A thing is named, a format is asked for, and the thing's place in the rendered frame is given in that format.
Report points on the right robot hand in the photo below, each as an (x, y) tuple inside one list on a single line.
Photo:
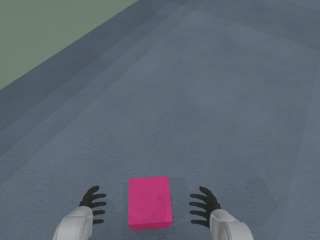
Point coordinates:
[(211, 205)]

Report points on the left robot forearm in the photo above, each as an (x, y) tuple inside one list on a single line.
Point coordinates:
[(77, 225)]

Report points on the carton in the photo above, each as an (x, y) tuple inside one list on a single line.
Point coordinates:
[(149, 205)]

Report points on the right robot forearm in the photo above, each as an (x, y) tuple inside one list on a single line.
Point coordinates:
[(224, 226)]

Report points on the left robot hand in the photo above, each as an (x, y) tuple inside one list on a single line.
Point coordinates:
[(87, 201)]

